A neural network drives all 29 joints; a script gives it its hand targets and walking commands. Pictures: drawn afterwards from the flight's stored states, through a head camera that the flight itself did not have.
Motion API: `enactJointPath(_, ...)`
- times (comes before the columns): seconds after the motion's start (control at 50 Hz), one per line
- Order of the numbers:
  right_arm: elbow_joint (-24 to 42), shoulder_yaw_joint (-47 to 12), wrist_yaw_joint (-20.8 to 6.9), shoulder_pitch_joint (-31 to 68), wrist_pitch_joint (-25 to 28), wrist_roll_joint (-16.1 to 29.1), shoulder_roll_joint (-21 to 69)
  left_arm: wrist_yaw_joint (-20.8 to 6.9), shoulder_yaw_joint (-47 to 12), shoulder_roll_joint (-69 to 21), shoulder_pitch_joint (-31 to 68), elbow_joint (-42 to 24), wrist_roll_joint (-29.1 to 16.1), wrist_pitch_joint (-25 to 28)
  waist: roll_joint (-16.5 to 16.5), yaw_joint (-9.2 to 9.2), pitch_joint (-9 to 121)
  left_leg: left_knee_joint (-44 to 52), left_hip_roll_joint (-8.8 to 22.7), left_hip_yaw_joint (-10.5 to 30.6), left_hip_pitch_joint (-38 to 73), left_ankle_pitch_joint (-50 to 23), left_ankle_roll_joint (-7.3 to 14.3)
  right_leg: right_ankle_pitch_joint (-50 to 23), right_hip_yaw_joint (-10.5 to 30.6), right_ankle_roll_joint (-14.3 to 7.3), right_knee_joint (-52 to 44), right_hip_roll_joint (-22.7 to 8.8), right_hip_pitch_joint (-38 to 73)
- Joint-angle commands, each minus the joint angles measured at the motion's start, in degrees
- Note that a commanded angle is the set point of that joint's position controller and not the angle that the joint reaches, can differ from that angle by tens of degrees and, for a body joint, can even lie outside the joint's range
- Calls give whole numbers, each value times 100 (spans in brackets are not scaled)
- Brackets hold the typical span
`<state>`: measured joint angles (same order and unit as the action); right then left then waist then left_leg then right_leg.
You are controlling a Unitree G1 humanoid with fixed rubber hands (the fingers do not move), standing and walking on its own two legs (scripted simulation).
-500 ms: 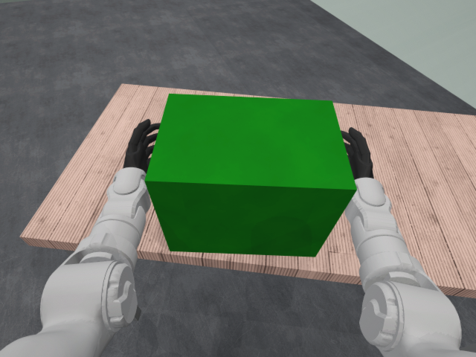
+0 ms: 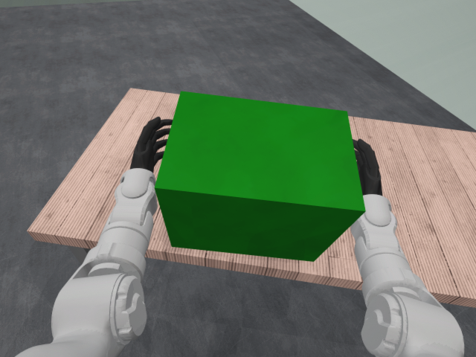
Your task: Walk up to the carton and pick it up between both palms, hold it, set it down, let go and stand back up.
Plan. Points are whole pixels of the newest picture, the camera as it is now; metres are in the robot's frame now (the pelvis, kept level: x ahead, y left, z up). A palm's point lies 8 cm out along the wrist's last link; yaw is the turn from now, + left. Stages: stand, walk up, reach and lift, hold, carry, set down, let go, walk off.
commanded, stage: reach and lift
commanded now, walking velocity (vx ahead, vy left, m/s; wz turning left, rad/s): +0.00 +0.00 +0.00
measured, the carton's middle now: (253, 183) +0.42 -0.01 +0.07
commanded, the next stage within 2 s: none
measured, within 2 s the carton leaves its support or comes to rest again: neither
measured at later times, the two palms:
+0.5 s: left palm (133, 147) +0.41 +0.19 +0.16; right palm (371, 170) +0.39 -0.19 +0.15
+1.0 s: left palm (120, 149) +0.37 +0.19 +0.18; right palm (380, 169) +0.37 -0.19 +0.17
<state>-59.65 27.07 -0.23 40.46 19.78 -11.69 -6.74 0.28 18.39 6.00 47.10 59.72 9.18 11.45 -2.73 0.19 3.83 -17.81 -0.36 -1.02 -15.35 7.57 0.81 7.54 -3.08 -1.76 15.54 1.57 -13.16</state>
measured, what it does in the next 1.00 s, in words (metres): stands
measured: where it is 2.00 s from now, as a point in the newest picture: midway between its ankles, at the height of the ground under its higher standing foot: outside the picture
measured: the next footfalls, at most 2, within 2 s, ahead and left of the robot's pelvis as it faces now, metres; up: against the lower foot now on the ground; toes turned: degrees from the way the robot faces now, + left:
none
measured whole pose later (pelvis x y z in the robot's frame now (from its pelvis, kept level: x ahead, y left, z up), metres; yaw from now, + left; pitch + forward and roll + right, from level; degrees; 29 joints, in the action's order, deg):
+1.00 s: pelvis -0.01 +0.01 +0.00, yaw +0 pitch -3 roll -1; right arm -36.5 6.9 3.2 37.7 -12.4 11.4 -10.6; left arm 0.3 15.1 5.9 36.4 16.9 7.5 -31.3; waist -3.0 -3.1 1.9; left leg -19.2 -0.4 -1.0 -6.9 9.1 1.3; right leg 8.0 -3.6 -1.4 14.8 1.5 -3.6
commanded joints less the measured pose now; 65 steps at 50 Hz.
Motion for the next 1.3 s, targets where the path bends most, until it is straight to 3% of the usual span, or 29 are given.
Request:
enactJointPath(0.0,782,-1911,-648,4068,385,-202,2573,-398,-1586,-2923,3512,-903,86,58,245,40,2978,59,170,-337,1144,-1503,-406,-1784,-206,198,103,-172,1407)
enactJointPath(0.08,1054,-2100,-677,4259,60,60,2563,-337,-1889,-2981,3660,-1226,-178,-261,308,64,3193,49,163,-332,1425,-1428,-378,-1297,-182,151,-24,-126,1084)
enactJointPath(0.24,1914,-2706,-641,4551,-553,641,2808,-337,-2404,-3149,3830,-2007,-683,-827,240,44,3760,-66,67,-283,1331,-1558,-295,-1816,-27,242,91,-121,1467)
enactJointPath(0.44,2440,-3142,-425,4651,-1359,1287,2775,-603,-2190,-3014,3375,-2486,-612,-1865,-4,81,2756,123,-57,-209,1224,-1283,-128,-1909,92,373,60,-136,1926)
enactJointPath(0.6,3063,-3347,-262,4427,-1808,1730,2527,-749,-2387,-3062,2843,-3625,-504,-2808,216,-169,2436,-42,-88,-142,2002,-1964,-298,-1892,-46,350,-119,31,1751)
enactJointPath(0.8,4118,-3873,-258,4385,-2341,2363,2384,-642,-3061,-3069,2639,-5147,-763,-3587,553,-404,2634,-332,-104,68,2485,-2514,-466,-1793,-104,287,-99,169,1357)
enactJointPath(0.92,4453,-4027,-283,4492,-2742,2608,2341,-617,-3060,-2914,2577,-5390,-854,-3970,485,-368,2563,-251,-102,119,2297,-2116,-376,-1573,-53,295,-68,159,1273)
enactJointPath(1.06,4339,-3961,-340,4762,-3209,2723,2373,-724,-2736,-2761,2686,-5198,-849,-4402,274,-270,2373,-31,-97,83,1916,-1348,-198,-1159,12,303,-108,115,1300)
enactJointPath(1.28,4062,-3826,-287,5119,-3757,2923,2542,-872,-2539,-2715,3221,-5074,-920,-4774,332,-384,2303,98,-113,57,1635,-774,-117,-900,113,290,-156,81,1339)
